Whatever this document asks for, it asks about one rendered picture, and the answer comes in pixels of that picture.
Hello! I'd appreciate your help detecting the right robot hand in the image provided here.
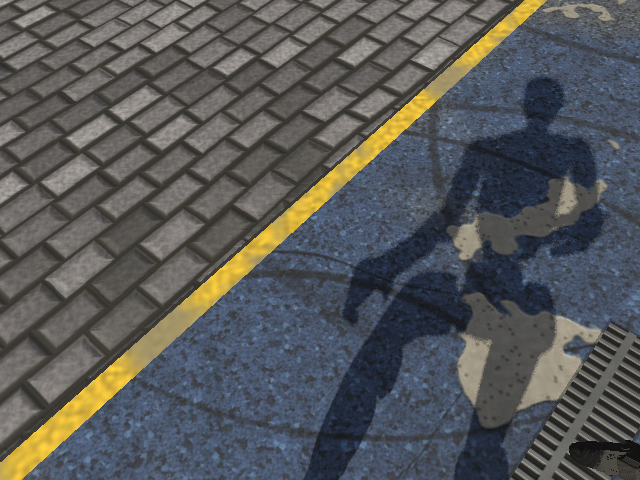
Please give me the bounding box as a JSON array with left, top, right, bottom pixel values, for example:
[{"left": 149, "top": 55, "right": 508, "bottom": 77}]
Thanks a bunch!
[{"left": 569, "top": 440, "right": 640, "bottom": 480}]

